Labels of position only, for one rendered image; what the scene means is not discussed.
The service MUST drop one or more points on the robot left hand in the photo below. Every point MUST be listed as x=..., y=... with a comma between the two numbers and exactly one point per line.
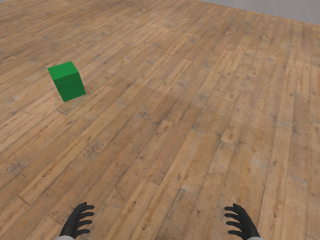
x=73, y=222

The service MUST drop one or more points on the carton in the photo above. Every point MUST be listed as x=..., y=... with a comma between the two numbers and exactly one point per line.
x=67, y=81

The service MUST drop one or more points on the robot right hand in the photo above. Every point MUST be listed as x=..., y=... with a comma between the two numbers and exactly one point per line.
x=247, y=227

